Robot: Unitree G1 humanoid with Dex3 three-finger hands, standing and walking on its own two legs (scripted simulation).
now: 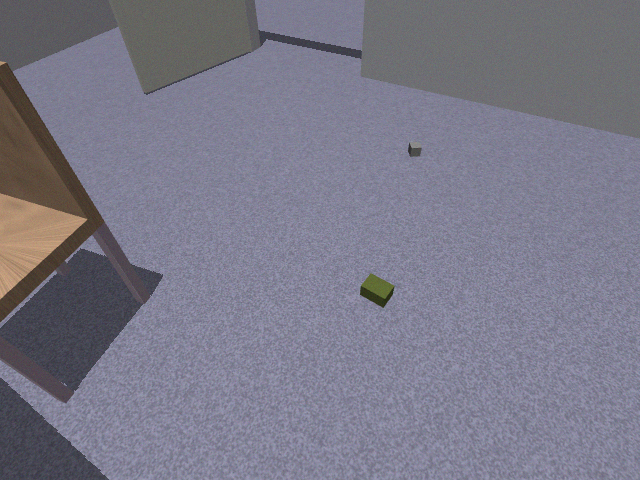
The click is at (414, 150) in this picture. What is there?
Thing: cube
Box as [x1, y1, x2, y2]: [408, 142, 421, 156]
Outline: 409,142 408,151 410,156 419,155 421,148 419,142
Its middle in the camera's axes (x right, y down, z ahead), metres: +0.51 -0.50 +2.09
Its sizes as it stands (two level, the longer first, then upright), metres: 0.055 0.055 0.055
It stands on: the floor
